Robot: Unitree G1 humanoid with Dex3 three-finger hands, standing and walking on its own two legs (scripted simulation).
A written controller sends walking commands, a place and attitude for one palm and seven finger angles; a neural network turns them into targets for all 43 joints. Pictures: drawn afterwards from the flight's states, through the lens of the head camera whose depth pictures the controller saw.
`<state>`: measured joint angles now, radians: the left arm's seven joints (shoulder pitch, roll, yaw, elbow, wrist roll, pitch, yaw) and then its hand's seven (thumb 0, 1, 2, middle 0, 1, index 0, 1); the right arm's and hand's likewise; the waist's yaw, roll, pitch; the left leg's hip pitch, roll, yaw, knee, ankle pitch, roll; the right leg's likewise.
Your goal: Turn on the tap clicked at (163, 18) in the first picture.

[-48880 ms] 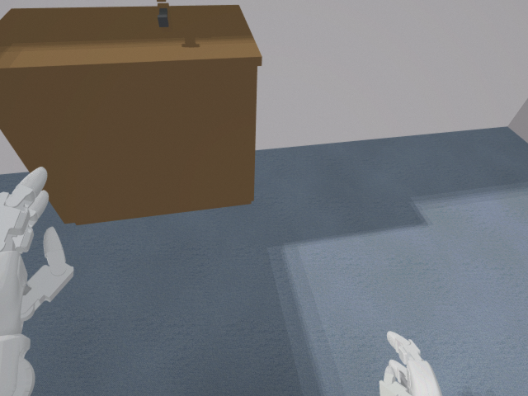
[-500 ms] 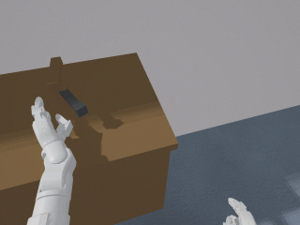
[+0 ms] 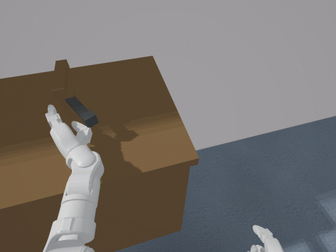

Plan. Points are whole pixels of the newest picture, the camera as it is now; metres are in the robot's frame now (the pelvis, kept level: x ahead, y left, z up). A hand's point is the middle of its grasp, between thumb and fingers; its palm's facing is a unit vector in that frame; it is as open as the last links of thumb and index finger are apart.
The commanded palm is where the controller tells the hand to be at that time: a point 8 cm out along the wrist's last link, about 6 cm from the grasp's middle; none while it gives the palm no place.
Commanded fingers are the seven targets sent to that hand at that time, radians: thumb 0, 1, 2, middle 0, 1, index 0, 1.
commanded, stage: push the lever round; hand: left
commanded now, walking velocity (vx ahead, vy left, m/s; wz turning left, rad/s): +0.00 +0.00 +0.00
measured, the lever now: (89, 119) +0.39 +0.22 +0.12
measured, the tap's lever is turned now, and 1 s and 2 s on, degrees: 28 43 52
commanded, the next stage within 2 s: none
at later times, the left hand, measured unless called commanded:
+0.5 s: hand (97, 125) +0.39 +0.21 +0.09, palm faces +0.79 -0.60 -0.09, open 7.7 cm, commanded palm +0.35 +0.22 +0.10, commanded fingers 0.00 0.90 0.90 -0.15 -0.15 -0.15 -0.15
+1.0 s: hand (105, 120) +0.41 +0.19 +0.09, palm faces +0.84 -0.53 -0.13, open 7.6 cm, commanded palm +0.37 +0.20 +0.10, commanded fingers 0.00 0.90 0.90 -0.15 -0.15 -0.15 -0.15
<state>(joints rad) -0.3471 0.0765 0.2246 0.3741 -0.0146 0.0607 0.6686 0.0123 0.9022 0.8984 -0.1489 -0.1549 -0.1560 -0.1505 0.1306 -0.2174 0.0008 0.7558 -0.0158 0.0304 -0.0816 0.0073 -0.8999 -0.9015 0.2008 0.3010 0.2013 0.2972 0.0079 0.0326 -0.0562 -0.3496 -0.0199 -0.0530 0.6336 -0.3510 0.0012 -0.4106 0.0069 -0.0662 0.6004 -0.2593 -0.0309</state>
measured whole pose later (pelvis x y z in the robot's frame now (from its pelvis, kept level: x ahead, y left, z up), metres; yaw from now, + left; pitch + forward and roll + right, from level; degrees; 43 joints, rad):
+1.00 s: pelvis +0.00 -0.02 -0.01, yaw +1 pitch +7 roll +0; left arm -0.60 0.01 0.26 0.64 0.07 0.04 0.93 0.06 0.97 0.90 -0.10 -0.13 -0.16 -0.15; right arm 0.13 -0.20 -0.03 0.83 -0.07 0.02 -0.01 0.01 -0.90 -0.90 0.20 0.30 0.20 0.30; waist 0.00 0.03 -0.08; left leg -0.43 -0.01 -0.09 0.68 -0.37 -0.02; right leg -0.49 0.01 -0.10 0.65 -0.28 -0.06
